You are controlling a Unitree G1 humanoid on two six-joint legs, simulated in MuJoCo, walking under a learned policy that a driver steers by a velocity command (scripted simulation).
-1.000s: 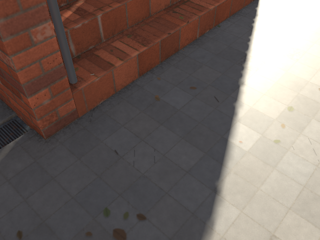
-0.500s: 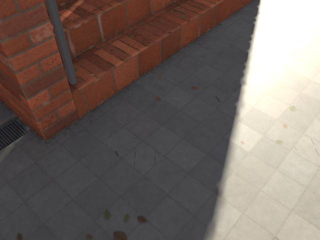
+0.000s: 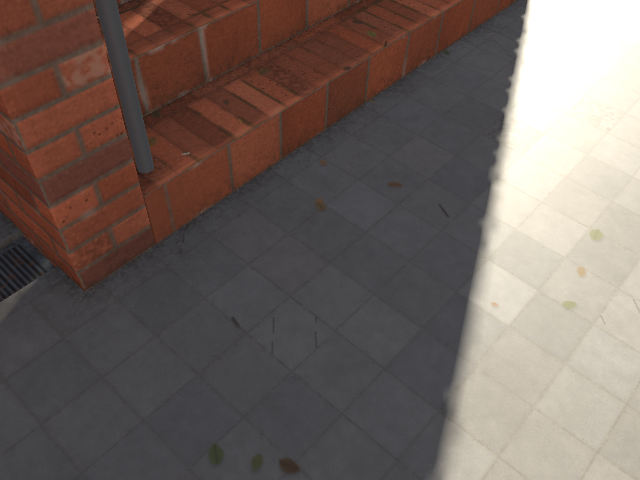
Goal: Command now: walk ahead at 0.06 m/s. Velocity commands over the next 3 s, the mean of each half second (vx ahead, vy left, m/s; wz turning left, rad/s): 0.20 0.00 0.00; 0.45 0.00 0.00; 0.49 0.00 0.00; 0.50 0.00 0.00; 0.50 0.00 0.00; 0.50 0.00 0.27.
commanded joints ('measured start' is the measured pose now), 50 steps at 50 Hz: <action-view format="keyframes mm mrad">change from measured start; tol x32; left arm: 1 111 6 -5 20 -7 10 6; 16 -94 48 19 -112 14 -52 -26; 21 456 224 100 27 10 -78 -23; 50 149 56 38 -94 25 -58 -41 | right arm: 1 43 -101 -7 -11 8 -8 -6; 16 227 -178 -80 52 -4 11 12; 37 -405 -127 -67 -233 5 31 73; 44 172 -353 -157 -78 -40 0 34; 50 -90 -146 -86 -84 8 -28 41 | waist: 1 40 122 12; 18 17 121 170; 21 208 -305 35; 50 47 28 47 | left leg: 1 -23 223 -144 -66 609 64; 13 80 300 -354 -189 -304 160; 18 68 333 -309 -118 21 172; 23 -607 67 -83 835 -186 40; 39 -344 2 76 221 159 58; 43 156 40 -40 82 53 144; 44 426 359 -490 47 -101 272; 45 404 430 -820 -155 -277 325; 50 -106 264 -320 -276 5 157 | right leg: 1 67 -8 -5 -71 109 11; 7 133 -88 82 -205 443 -15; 16 -281 -26 -57 21 -44 -73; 19 85 15 -70 -143 67 -97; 21 531 -296 519 -439 14 -233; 41 385 -196 -10 -224 1236 -123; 43 211 -147 -29 184 952 -115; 45 -276 88 69 796 -83 -97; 50 -171 -81 83 540 126 -79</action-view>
